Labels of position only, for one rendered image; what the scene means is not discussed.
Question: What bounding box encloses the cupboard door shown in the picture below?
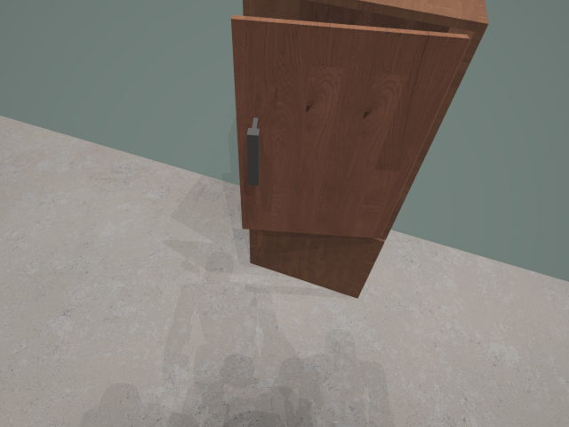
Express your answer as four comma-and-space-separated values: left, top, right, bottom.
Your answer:
231, 15, 470, 238

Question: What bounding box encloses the handle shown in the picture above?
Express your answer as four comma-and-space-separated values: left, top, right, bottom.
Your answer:
247, 117, 260, 186

